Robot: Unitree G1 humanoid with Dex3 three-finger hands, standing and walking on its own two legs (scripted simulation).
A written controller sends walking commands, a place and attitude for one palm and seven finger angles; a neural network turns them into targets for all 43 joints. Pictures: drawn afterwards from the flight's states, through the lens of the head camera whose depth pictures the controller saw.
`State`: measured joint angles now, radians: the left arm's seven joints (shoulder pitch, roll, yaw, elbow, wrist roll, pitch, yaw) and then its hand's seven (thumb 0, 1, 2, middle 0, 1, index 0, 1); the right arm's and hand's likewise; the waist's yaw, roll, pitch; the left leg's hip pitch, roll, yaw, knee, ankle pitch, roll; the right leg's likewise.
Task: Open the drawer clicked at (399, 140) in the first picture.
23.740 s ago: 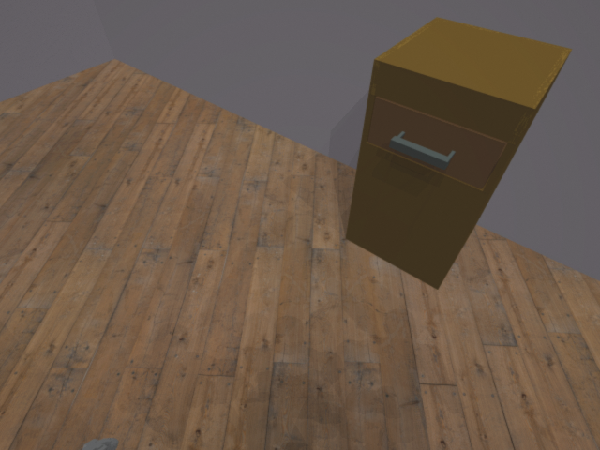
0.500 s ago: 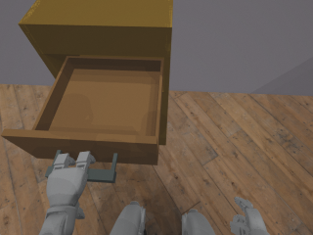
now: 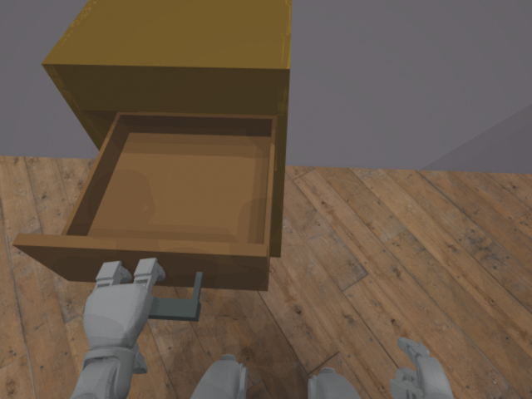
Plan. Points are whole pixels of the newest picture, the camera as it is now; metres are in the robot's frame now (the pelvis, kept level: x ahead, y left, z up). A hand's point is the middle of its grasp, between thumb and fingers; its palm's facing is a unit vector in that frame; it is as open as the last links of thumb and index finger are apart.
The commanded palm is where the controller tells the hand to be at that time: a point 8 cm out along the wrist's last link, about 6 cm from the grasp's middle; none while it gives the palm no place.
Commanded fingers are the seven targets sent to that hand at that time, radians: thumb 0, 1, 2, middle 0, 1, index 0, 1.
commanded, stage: lift the hand off the handle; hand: left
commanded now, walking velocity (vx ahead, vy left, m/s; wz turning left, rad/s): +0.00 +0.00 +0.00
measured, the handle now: (148, 292) +0.28 +0.22 -0.06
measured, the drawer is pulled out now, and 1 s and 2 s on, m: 0.30 0.30 0.30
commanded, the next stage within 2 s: draw the hand back to the body in 1.92 s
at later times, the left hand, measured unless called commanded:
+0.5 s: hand (122, 311) +0.24 +0.23 -0.01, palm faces -0.02 -0.08 -1.00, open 13.8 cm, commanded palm +0.23 +0.22 +0.04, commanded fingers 0.00 -0.50 0.30 -0.30 -1.20 -0.30 -1.20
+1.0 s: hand (112, 305) +0.24 +0.23 +0.03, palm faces -0.02 -0.10 -1.00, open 13.8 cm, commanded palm +0.22 +0.22 +0.08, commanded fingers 0.00 -0.50 0.30 -0.30 -1.20 -0.30 -1.20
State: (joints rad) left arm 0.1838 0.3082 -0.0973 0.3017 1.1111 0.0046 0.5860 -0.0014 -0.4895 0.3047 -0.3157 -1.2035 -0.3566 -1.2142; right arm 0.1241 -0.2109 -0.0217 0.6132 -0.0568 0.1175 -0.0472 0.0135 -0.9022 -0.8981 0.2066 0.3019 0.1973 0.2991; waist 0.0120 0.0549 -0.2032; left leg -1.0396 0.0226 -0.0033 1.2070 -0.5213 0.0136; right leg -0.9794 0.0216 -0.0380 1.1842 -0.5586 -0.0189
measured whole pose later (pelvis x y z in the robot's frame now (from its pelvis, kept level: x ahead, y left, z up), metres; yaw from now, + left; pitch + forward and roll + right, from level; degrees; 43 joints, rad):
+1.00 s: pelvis +0.02 -0.01 +0.04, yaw +0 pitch +13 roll -1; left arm 0.32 0.35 -0.06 0.12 1.04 -0.01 0.47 0.00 -0.49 0.30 -0.32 -1.20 -0.33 -1.20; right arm 0.17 -0.22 -0.02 0.57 -0.04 0.13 -0.02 0.01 -0.90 -0.90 0.21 0.30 0.20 0.30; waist 0.02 0.06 -0.17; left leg -0.75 0.02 0.01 0.98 -0.46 0.01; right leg -0.70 0.02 -0.02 0.96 -0.50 -0.02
